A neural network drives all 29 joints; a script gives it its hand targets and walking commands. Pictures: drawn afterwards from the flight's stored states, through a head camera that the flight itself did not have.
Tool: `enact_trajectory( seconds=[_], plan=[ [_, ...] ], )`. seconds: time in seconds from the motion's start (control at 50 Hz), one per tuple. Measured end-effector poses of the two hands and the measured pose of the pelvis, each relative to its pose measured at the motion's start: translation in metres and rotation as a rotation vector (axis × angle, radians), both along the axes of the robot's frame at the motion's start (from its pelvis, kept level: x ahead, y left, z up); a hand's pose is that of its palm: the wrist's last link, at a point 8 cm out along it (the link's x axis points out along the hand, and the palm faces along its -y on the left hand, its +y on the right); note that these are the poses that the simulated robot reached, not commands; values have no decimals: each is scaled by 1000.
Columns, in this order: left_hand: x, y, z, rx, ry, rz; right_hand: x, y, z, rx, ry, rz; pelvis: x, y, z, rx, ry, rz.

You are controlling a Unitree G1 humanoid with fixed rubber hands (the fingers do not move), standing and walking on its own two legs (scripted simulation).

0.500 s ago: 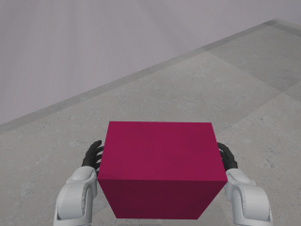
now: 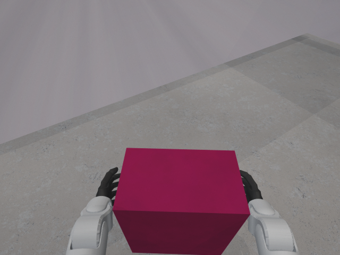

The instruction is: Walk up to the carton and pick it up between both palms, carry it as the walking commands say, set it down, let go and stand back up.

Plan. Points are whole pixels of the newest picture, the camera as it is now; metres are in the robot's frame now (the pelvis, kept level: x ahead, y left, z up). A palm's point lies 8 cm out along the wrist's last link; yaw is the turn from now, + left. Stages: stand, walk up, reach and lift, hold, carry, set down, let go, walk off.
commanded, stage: hold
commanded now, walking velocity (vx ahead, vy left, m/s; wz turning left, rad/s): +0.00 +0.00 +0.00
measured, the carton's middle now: (178, 207) +0.27 +0.00 -0.05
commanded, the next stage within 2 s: set down in 0.04 s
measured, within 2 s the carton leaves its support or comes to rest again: neither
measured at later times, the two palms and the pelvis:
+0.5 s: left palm (112, 187) +0.30 +0.17 +0.00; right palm (245, 194) +0.29 -0.17 -0.02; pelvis +0.01 +0.00 +0.00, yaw +0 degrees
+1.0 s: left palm (123, 194) +0.32 +0.16 -0.09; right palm (239, 205) +0.30 -0.18 -0.10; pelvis +0.00 -0.01 -0.03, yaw -1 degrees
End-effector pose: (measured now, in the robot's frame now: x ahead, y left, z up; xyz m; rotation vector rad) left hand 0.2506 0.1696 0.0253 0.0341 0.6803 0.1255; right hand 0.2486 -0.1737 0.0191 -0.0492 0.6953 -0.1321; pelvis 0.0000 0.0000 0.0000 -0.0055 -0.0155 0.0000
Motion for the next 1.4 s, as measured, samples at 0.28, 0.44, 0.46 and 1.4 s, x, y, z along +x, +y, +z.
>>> enact_trajectory(
  seconds=[0.28,0.44,0.46,1.4],
  plan=[
    [33,-1,-6,-20,22,13,26,0,-14,39,30,-36,-2,0,0,0,-4,-6],
    [45,-1,-21,-24,35,17,37,0,-29,45,44,-39,9,-1,0,1,11,-6],
    [46,-1,-23,-24,37,17,38,0,-31,45,46,-38,10,-1,0,1,12,-6],
    [108,-14,-181,-17,31,-50,81,-12,-186,36,42,-94,-31,-6,-84,19,570,-33]
  ],
)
